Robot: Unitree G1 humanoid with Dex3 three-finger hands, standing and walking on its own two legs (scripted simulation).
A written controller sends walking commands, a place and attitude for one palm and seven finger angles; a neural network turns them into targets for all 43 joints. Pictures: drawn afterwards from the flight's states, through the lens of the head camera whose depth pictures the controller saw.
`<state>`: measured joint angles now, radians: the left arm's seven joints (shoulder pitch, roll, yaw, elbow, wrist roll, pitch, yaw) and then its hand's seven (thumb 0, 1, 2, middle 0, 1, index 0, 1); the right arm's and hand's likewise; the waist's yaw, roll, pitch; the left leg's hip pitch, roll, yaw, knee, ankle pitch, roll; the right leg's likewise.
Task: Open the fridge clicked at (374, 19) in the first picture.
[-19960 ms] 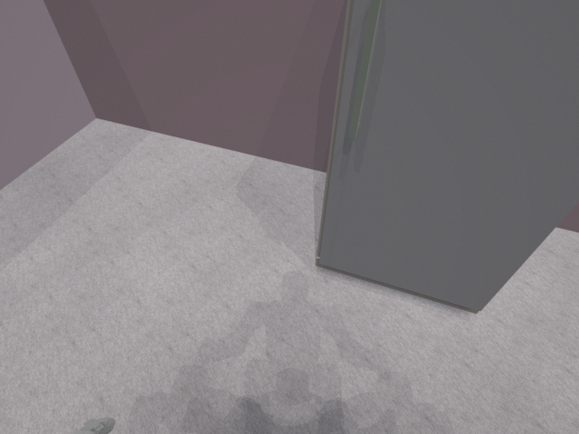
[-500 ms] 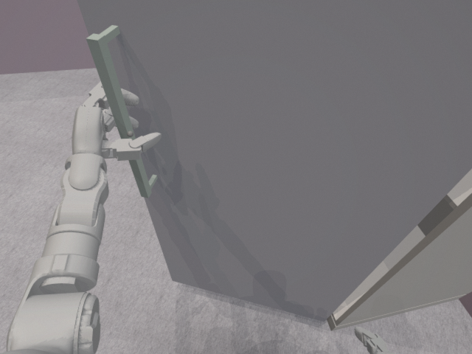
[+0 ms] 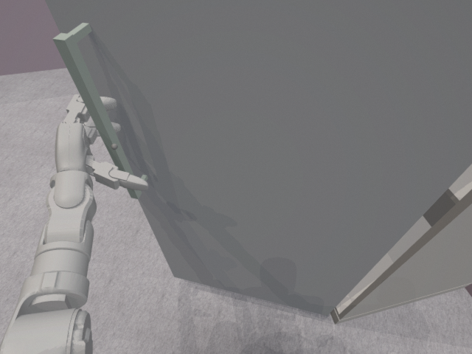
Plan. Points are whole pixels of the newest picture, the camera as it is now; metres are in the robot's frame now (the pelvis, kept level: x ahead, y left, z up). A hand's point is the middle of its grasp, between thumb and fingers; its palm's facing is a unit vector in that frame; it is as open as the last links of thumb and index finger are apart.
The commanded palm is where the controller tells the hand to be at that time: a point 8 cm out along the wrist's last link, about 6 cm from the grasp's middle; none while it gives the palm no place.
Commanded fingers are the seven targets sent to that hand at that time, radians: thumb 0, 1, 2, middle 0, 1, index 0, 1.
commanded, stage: slip the hand off the handle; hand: left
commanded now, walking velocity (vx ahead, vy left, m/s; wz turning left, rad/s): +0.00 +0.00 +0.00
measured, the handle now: (115, 130) +0.45 +0.22 +0.14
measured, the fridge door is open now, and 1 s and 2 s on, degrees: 63 62 62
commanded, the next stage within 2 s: draw the hand back to the body in 1.20 s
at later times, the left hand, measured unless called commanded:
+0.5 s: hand (74, 145) +0.41 +0.28 +0.15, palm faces +0.27 -0.93 -0.24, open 14.6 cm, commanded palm +0.37 +0.32 +0.15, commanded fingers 0.00 -0.55 0.20 -0.25 -1.15 -0.25 -1.15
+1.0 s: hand (47, 187) +0.32 +0.29 +0.14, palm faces +0.28 -0.93 -0.23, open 14.7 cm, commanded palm +0.28 +0.33 +0.15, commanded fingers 0.00 -0.55 0.20 -0.25 -1.15 -0.25 -1.15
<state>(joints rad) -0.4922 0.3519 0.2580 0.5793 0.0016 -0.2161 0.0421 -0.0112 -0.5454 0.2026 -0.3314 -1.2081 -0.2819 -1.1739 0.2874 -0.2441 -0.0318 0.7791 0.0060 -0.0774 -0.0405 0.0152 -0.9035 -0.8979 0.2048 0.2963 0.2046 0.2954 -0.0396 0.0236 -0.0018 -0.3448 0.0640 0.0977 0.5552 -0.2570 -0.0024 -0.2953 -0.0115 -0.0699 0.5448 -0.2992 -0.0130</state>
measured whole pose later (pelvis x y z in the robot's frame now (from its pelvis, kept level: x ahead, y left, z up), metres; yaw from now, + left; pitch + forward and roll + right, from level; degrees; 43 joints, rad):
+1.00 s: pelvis +0.00 +0.01 +0.00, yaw +1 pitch +1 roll -1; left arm -0.20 0.40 0.36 0.29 -0.12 -0.19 -0.13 -0.01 -0.55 0.20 -0.26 -1.15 -0.26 -1.15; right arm 0.24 -0.24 0.00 0.72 0.03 -0.12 -0.09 0.02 -0.90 -0.90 0.21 0.30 0.21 0.30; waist 0.02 0.03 -0.01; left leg -0.35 0.06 0.08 0.62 -0.29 0.01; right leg -0.27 -0.02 -0.08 0.58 -0.32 0.00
